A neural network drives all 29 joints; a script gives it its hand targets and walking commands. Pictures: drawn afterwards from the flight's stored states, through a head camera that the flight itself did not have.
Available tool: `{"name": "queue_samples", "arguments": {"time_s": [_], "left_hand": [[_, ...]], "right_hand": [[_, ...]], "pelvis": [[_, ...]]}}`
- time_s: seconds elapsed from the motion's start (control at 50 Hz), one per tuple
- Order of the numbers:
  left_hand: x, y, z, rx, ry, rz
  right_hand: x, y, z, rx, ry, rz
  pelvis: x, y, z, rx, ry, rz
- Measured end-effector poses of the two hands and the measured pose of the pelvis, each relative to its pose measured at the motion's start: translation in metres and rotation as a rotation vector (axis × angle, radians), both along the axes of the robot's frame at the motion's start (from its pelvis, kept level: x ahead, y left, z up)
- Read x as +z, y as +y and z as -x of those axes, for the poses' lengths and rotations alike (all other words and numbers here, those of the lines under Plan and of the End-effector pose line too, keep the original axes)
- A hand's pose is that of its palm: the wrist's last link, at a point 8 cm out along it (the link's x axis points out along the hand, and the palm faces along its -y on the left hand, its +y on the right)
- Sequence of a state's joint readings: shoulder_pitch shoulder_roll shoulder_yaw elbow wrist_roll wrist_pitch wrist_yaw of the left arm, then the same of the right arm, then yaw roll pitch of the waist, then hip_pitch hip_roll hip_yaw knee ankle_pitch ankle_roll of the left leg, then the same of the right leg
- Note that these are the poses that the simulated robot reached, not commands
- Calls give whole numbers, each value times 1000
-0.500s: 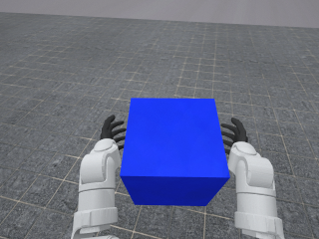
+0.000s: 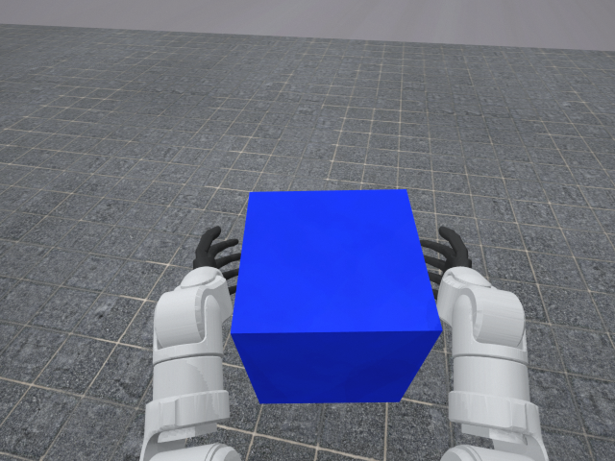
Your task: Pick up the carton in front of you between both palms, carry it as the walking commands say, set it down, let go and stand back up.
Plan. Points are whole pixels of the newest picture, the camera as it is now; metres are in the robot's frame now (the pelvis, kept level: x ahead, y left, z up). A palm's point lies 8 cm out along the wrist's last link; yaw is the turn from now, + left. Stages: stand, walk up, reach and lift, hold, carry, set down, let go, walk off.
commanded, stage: carry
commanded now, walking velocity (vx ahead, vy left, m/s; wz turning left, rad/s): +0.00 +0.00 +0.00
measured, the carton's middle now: (328, 303) +0.34 +0.00 +0.04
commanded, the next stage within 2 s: none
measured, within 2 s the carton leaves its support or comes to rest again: neither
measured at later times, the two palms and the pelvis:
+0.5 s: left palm (205, 287) +0.31 +0.16 +0.11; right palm (454, 288) +0.31 -0.15 +0.11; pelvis -0.01 +0.00 +0.00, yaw +0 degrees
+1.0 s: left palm (204, 289) +0.31 +0.16 +0.11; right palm (454, 290) +0.31 -0.15 +0.11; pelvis -0.02 +0.00 +0.00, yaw +0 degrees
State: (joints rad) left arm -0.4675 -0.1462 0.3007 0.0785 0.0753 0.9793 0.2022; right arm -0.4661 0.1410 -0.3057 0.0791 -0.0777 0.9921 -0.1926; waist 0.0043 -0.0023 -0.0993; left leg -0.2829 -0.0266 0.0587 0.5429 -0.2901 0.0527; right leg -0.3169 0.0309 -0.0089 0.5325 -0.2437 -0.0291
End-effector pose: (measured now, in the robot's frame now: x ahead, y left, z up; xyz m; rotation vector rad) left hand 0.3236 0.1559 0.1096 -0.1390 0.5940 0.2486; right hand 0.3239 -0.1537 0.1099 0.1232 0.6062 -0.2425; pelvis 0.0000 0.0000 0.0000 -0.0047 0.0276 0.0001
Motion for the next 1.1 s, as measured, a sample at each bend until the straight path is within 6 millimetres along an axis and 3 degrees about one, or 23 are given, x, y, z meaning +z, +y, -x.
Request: {"name": "queue_samples", "arguments": {"time_s": [1.1], "left_hand": [[3, 3, 15, -5, 6, 7]], "right_hand": [[4, 4, 16, -3, 5, -1]], "pelvis": [[0, 5, 17, -2, -3, 2]]}}
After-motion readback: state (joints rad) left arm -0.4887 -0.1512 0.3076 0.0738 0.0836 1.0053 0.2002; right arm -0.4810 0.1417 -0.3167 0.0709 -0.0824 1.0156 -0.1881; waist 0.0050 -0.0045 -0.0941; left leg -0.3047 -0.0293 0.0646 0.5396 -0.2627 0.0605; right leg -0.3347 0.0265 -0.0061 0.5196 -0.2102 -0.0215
